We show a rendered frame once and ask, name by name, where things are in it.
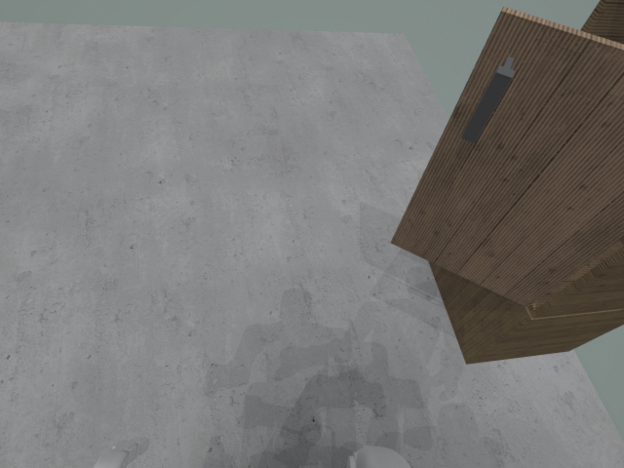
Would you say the cupboard door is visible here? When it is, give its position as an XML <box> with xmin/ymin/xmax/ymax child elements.
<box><xmin>391</xmin><ymin>6</ymin><xmax>624</xmax><ymax>307</ymax></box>

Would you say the right robot thigh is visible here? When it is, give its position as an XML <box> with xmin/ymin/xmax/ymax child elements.
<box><xmin>347</xmin><ymin>446</ymin><xmax>411</xmax><ymax>468</ymax></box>

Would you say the robot left hand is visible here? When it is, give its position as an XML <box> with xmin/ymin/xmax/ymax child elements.
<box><xmin>93</xmin><ymin>437</ymin><xmax>149</xmax><ymax>468</ymax></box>

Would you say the handle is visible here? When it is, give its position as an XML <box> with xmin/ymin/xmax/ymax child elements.
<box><xmin>461</xmin><ymin>57</ymin><xmax>515</xmax><ymax>143</ymax></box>

